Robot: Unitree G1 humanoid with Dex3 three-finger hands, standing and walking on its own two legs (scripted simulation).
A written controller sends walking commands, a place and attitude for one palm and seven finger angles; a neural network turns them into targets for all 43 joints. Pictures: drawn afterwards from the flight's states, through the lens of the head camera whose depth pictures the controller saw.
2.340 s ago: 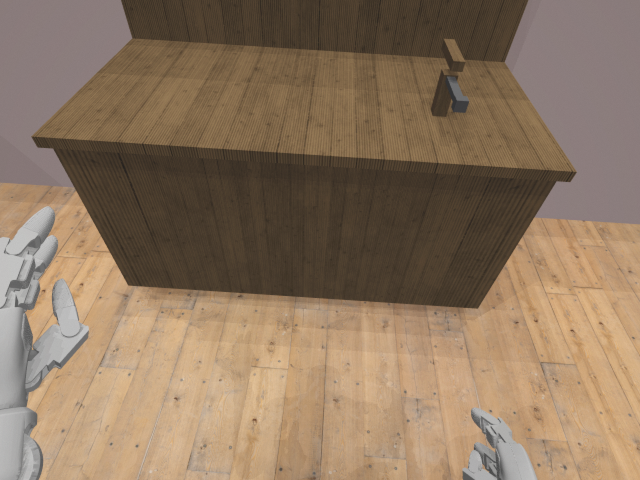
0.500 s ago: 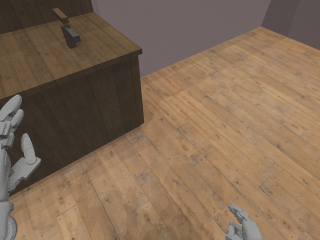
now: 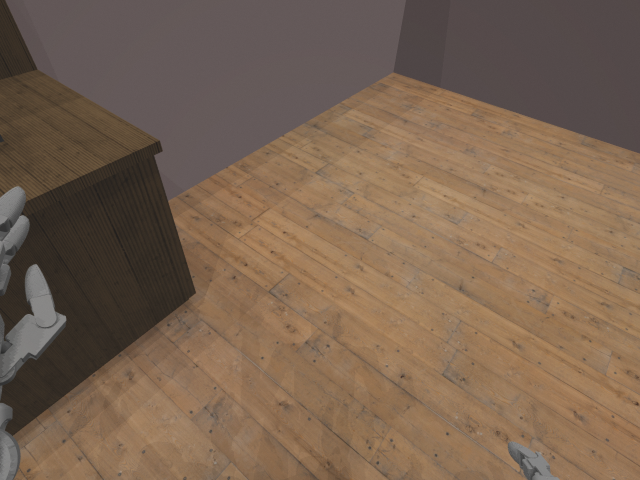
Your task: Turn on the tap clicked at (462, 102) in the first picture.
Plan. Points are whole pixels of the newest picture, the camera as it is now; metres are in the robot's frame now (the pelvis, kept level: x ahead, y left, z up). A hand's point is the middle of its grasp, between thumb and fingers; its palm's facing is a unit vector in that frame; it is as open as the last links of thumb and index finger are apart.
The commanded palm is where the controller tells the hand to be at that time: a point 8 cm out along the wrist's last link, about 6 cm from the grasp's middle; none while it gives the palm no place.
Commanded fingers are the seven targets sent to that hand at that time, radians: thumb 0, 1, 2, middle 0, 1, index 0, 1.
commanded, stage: walk to a spot facing it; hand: left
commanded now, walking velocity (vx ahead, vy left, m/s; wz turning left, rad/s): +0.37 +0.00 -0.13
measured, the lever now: out of the picture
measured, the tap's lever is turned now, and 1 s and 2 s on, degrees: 0 0 0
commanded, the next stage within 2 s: turn to face it in 0.38 s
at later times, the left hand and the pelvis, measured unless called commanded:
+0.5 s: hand (184, 219) +0.35 +0.18 +0.18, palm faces +0.37 -0.82 -0.45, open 7.4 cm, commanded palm +0.29 +0.23 +0.19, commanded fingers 0.00 0.90 0.90 -0.20 -0.30 -0.20 -0.30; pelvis +0.13 -0.05 +0.01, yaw +0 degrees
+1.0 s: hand (187, 206) +0.36 +0.18 +0.18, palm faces +0.58 -0.68 -0.45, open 7.4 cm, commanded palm +0.31 +0.20 +0.19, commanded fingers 0.00 0.90 0.90 -0.20 -0.30 -0.20 -0.30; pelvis +0.21 -0.10 +0.00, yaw +12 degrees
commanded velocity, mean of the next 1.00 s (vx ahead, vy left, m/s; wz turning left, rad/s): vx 0.13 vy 0.00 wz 0.36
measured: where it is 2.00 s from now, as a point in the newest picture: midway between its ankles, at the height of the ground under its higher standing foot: outside the picture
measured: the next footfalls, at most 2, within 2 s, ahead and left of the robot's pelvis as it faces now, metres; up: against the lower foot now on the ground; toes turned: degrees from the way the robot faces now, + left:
right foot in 0.26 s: +0.13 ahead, -0.14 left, +0.00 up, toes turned -12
left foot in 0.62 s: +0.30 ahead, +0.07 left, +0.00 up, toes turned +10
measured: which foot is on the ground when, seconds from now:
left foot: down 0.00-0.26, up 0.28-0.60, down 0.62-0.94, up 0.96-1.00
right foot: up 0.00-0.24, down 0.26-0.60, up 0.62-0.92, down 0.94-1.00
